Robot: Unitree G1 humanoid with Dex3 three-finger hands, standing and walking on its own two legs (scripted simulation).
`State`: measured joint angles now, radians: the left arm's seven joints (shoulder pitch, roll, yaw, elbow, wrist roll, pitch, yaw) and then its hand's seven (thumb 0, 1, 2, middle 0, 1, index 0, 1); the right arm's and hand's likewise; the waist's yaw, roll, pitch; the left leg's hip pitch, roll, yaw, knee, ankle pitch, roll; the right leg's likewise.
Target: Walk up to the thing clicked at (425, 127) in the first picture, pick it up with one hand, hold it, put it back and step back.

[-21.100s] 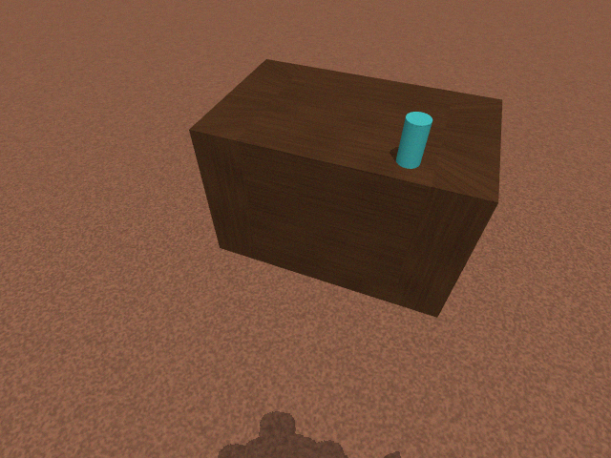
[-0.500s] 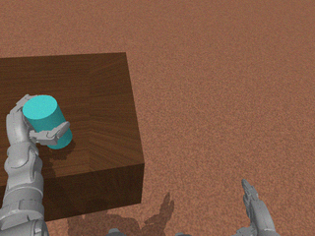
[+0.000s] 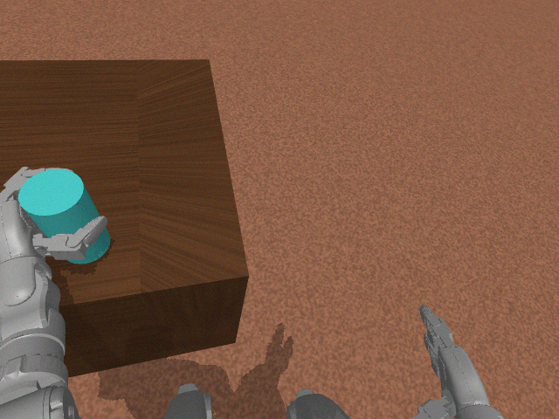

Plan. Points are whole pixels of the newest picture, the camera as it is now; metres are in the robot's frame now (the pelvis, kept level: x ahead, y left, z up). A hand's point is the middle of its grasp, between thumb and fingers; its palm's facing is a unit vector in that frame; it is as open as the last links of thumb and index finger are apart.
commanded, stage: lower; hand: left
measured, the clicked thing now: (71, 220) +0.43 +0.25 +0.00
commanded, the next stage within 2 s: loosen in 0.46 s
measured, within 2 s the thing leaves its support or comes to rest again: rests again in 0.20 s
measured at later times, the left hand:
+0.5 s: hand (71, 224) +0.42 +0.26 -0.01, palm faces +0.29 -0.96 +0.00, open 9.9 cm
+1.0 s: hand (77, 229) +0.42 +0.25 -0.02, palm faces +0.29 -0.96 +0.01, open 12.2 cm
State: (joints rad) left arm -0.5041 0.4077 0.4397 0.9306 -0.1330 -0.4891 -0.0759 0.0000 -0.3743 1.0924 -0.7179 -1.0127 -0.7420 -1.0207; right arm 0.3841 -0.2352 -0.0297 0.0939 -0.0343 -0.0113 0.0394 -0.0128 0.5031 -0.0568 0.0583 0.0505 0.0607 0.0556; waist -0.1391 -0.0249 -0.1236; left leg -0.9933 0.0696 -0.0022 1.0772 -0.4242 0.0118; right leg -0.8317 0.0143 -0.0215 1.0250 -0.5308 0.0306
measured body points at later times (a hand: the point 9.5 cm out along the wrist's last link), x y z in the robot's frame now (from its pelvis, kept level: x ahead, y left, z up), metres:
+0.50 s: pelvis -0.01 +0.00 -0.02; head +0.11 +0.04 +0.41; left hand +0.40 +0.31 -0.01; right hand +0.16 -0.25 -0.02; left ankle +0.04 +0.11 -0.66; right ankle -0.02 -0.15 -0.66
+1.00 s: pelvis -0.01 +0.00 -0.03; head +0.11 +0.05 +0.40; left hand +0.40 +0.30 -0.02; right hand +0.15 -0.25 -0.02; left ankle +0.04 +0.11 -0.66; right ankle -0.02 -0.15 -0.66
